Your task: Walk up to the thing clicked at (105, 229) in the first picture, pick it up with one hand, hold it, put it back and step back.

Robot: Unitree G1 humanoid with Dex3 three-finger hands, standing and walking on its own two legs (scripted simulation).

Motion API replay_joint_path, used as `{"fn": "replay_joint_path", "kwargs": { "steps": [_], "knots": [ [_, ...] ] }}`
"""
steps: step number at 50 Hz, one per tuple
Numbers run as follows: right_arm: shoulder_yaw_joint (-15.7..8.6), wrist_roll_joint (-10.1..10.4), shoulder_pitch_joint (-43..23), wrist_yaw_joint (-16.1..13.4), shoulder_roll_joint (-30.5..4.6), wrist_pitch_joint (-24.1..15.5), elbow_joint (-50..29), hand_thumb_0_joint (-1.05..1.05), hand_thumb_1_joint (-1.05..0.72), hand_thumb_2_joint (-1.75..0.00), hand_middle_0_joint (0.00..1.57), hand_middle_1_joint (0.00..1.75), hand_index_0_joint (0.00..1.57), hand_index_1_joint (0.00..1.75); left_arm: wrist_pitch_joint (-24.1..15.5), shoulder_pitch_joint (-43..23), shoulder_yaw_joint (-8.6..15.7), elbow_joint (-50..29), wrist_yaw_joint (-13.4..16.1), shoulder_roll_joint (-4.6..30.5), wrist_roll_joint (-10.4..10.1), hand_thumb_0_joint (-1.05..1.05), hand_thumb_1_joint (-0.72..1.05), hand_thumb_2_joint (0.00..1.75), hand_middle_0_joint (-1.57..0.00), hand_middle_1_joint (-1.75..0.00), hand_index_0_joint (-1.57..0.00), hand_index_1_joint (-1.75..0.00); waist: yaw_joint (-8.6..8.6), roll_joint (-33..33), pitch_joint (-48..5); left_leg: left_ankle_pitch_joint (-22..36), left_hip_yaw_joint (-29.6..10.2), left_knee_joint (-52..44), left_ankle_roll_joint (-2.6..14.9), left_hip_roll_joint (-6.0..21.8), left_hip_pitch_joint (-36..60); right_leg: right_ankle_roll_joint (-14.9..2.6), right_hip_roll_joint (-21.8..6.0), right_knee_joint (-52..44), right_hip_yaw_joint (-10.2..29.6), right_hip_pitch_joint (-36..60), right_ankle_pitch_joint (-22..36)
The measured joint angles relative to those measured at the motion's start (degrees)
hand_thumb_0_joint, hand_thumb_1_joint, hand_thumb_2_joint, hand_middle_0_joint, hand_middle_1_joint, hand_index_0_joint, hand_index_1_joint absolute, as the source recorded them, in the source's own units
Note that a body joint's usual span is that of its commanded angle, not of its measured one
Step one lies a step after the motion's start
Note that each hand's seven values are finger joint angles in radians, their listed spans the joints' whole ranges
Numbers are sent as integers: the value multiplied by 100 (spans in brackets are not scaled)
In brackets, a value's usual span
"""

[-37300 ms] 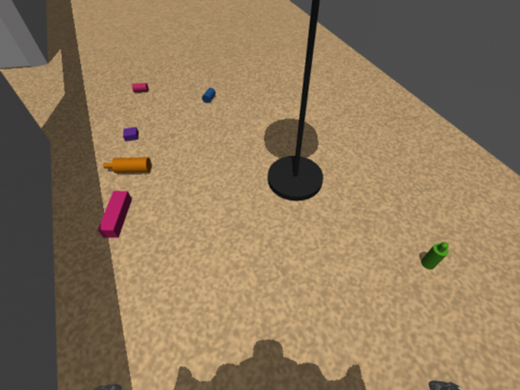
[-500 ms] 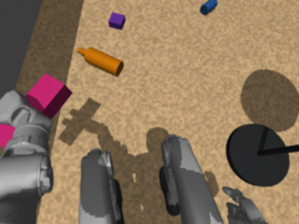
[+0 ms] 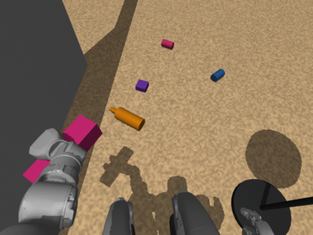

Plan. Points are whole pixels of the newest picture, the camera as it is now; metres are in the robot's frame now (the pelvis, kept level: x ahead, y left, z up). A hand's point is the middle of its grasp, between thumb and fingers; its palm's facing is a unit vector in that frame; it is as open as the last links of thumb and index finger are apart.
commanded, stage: lift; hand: left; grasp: from above
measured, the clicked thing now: (67, 151) +0.37 +0.26 -0.11
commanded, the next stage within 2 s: hold in 0.50 s
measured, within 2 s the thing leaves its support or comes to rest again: neither
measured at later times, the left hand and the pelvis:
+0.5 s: hand (54, 144) +0.35 +0.24 +0.01, palm faces -0.27 -0.38 -0.88, open 10.0 cm; pelvis +0.02 +0.00 +0.08, yaw +0 degrees
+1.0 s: hand (48, 135) +0.36 +0.24 +0.05, palm faces -0.26 -0.38 -0.89, open 9.9 cm; pelvis +0.04 +0.01 +0.11, yaw +0 degrees
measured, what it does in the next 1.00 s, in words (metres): rises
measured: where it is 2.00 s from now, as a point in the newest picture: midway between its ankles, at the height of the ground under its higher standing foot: outside the picture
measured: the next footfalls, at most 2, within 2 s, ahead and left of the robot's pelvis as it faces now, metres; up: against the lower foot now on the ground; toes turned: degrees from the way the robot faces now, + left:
none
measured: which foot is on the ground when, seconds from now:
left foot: down 0.00-1.00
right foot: down 0.00-1.00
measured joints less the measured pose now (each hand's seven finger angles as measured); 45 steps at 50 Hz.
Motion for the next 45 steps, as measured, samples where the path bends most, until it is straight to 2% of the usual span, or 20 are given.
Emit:
{"fn": "replay_joint_path", "kwargs": {
  "steps": [9, 13, 18, 25, 31, 37, 45],
  "knots": [
    [38, -43, 183, 26, 2, 108, -78, 1, -91, -90, 20, 30, 20, 30, 40, 75, -6, -8, 138, -264, -126, 1, -5, 57, -62, -70, -67, -66, 30, 3, 266, 328, 75, -1062, -5, 11, 1091, 4, 23, -1031, 46, 1067, 316],
    [55, -47, 247, 62, 11, 184, -75, 1, -91, -90, 20, 30, 20, 30, 117, 153, -34, -101, 113, -347, -187, 1, -3, 54, -64, -66, -68, -63, 63, 12, 341, 481, 120, -1512, -2, 4, 1555, 12, 22, -1458, 79, 1515, 462],
    [57, -26, 303, 86, 39, 227, -72, 1, -91, -90, 20, 30, 20, 30, 161, 208, -171, -56, 54, -394, -142, 1, -1, 50, -66, -62, -70, -59, 112, -1, 370, 657, 166, -2008, 6, -9, 2077, 22, 16, -1922, 113, 2018, 624],
    [48, -17, 319, 137, 15, 177, -102, 1, -90, -90, 20, 30, 20, 30, 186, 315, -364, -19, 22, -542, -192, 1, 0, 48, -66, -61, -71, -56, 209, -29, 484, 885, 210, -2609, 22, -45, 2740, 38, -10, -2490, 143, 2667, 832],
    [32, -12, 261, 201, -12, 141, -128, 1, -90, -90, 20, 30, 20, 30, 141, 417, -399, -63, -24, -644, -197, 1, 0, 48, -66, -60, -71, -56, 267, -81, 603, 1033, 254, -2988, 38, -80, 3158, 54, -39, -2824, 179, 3059, 960],
    [43, 2, 209, 247, -24, 143, -148, 1, -90, -90, 20, 30, 20, 30, 113, 543, -504, -277, -74, -653, -51, 1, 2, 46, -66, -59, -71, -55, 305, -120, 663, 1132, 291, -3285, 51, -101, 3492, 70, -54, -3090, 211, 3372, 1049],
    [25, -19, 176, 332, -33, 191, -180, 1, -91, -90, 20, 30, 20, 30, 291, 443, -557, -209, -27, -715, -111, 2, 5, 43, -65, -59, -70, -54, 372, -95, 657, 1163, 338, -3507, 72, -125, 3808, 92, -74, -3280, 253, 3663, 1072]
  ]
}}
